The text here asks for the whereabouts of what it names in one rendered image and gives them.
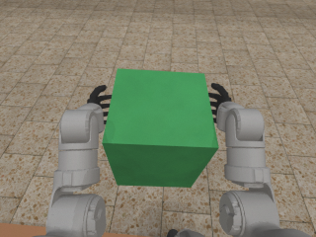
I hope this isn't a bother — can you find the left robot forearm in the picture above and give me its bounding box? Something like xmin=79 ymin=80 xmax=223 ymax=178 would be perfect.
xmin=45 ymin=103 xmax=105 ymax=232

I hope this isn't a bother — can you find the robot right hand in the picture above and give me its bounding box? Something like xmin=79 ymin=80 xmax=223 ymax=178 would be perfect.
xmin=208 ymin=83 xmax=232 ymax=123

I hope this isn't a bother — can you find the robot left hand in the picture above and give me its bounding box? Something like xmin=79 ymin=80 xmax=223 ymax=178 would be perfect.
xmin=87 ymin=85 xmax=112 ymax=124

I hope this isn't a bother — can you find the robot right shin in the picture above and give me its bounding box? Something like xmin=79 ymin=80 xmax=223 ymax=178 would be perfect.
xmin=177 ymin=228 xmax=192 ymax=234

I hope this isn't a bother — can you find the right robot upper arm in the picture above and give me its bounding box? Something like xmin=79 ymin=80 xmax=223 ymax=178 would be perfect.
xmin=219 ymin=190 xmax=312 ymax=237

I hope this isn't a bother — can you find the left robot upper arm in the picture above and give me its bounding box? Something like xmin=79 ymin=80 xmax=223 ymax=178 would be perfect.
xmin=33 ymin=194 xmax=107 ymax=237

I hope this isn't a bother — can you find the right robot forearm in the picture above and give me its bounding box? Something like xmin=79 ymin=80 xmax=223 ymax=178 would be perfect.
xmin=216 ymin=101 xmax=279 ymax=225

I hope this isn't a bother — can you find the carton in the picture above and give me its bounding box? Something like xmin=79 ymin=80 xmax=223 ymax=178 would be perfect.
xmin=102 ymin=68 xmax=219 ymax=188

